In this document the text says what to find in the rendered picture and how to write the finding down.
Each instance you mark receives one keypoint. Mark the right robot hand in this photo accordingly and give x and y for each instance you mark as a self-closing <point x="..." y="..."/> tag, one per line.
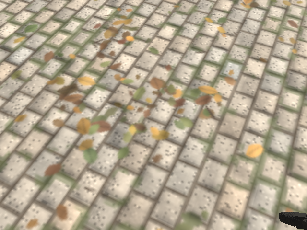
<point x="296" y="219"/>

